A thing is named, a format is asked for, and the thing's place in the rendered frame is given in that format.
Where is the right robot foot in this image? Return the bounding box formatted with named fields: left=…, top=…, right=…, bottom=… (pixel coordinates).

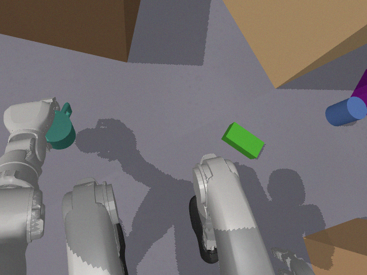
left=189, top=196, right=218, bottom=264

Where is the left robot hand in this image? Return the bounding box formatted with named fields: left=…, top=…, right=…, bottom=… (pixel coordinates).
left=3, top=97, right=60, bottom=153

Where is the right robot hand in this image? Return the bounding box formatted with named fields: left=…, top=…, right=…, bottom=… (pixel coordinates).
left=271, top=247, right=315, bottom=275

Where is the left robot arm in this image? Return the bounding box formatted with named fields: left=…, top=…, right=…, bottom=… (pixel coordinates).
left=0, top=129, right=46, bottom=275

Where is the left robot foot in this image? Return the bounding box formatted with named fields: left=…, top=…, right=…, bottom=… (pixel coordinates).
left=116, top=223, right=128, bottom=275

